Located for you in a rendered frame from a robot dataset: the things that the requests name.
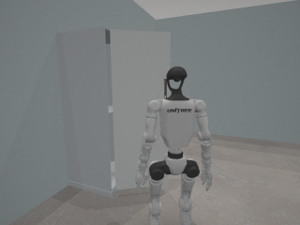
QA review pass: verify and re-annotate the right robot hand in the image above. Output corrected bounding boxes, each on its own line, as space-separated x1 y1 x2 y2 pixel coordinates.
199 167 213 191

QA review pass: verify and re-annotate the right robot upper arm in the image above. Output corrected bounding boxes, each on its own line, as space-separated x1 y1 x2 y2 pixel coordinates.
192 99 211 142

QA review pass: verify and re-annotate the handle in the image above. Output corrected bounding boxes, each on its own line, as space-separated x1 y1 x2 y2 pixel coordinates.
164 79 167 98

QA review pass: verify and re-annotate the robot right forearm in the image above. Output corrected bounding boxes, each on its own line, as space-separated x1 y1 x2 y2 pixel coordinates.
200 134 212 169

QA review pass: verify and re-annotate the left robot hand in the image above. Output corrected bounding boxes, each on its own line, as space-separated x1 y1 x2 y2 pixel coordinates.
135 170 148 196

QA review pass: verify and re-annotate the left robot upper arm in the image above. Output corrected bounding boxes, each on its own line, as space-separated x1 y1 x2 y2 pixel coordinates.
145 99 162 143

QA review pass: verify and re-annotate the right robot thigh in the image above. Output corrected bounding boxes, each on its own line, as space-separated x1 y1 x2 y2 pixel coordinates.
178 158 200 212

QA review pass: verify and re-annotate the fridge door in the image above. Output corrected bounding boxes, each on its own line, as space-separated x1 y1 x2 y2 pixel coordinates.
110 29 171 190

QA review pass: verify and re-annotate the robot left forearm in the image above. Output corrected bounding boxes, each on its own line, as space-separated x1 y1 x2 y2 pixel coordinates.
137 132 153 173

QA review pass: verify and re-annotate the right robot shin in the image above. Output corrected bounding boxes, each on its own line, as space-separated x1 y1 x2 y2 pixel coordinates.
179 198 192 225

